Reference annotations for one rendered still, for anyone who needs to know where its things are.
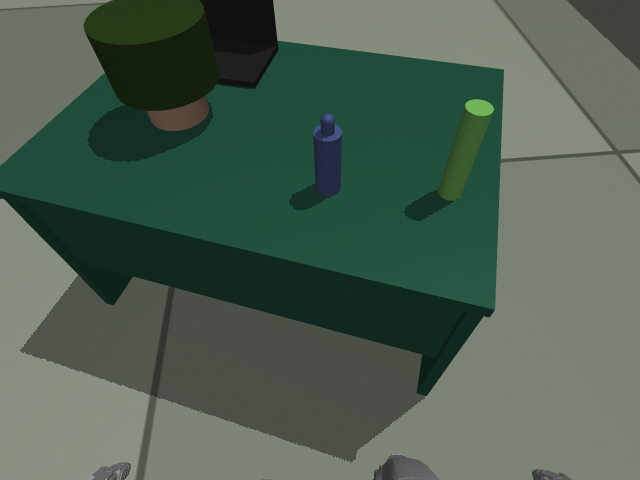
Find desk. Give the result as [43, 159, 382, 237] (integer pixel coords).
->
[0, 41, 504, 396]

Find left robot hand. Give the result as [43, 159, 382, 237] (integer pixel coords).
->
[90, 462, 131, 480]

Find potted plant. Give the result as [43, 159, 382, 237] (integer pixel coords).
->
[84, 0, 220, 131]

